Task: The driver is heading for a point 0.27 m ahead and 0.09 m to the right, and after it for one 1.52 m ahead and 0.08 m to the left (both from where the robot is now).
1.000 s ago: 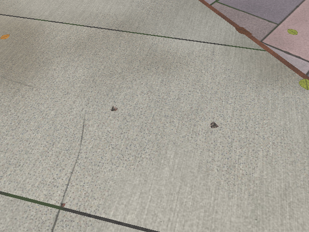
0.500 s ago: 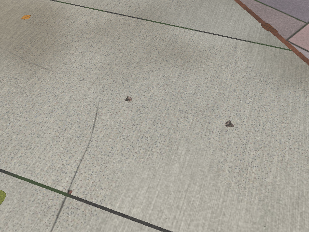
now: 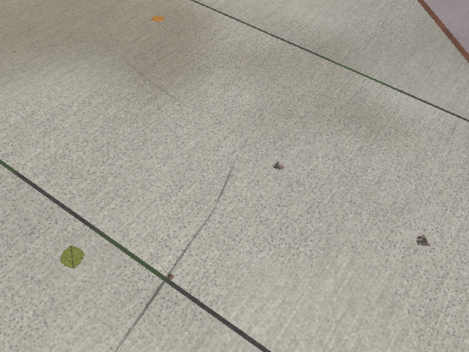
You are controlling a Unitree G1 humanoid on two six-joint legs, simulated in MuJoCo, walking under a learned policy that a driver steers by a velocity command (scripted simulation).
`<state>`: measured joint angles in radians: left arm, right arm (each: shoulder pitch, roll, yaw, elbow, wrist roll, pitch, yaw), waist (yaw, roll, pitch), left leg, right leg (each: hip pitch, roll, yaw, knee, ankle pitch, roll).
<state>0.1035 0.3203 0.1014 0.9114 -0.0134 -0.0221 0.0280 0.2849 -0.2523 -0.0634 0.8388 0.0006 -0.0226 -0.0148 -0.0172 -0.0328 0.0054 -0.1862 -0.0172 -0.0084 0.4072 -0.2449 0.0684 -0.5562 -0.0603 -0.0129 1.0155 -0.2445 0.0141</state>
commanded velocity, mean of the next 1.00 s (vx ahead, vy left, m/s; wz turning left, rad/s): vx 0.09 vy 0.00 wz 0.06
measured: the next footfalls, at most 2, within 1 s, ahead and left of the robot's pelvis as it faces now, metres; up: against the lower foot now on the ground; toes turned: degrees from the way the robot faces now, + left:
right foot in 0.38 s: +0.23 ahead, -0.15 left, +0.00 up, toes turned -11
left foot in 0.84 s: +0.23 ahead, +0.09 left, +0.00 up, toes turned +1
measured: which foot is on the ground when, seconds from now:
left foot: down 0.00-0.36, up 0.38-0.82, down 0.84-1.00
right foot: up 0.00-0.36, down 0.38-0.84, up 0.86-1.00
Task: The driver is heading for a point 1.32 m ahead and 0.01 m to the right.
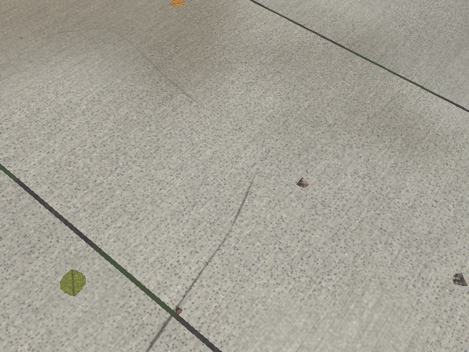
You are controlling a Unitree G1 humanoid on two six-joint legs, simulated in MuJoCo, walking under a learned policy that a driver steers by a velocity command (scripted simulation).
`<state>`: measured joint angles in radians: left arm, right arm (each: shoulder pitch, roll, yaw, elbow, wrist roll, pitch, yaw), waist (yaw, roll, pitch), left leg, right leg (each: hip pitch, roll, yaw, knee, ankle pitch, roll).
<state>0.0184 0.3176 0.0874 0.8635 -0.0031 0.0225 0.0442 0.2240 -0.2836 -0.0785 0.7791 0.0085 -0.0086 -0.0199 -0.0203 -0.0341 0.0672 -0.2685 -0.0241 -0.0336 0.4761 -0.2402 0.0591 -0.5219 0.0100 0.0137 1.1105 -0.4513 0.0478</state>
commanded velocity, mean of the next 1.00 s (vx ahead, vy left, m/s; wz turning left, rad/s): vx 0.15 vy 0.00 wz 0.19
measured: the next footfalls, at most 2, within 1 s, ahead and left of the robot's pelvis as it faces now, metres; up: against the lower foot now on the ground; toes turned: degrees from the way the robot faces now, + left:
right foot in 0.36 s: +0.09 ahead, -0.15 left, +0.00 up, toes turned +11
left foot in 0.66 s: +0.02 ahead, +0.09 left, +0.00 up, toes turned +8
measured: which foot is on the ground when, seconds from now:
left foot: down 0.00-0.36, up 0.38-0.64, down 0.66-1.00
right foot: up 0.00-0.34, down 0.36-0.68, up 0.70-1.00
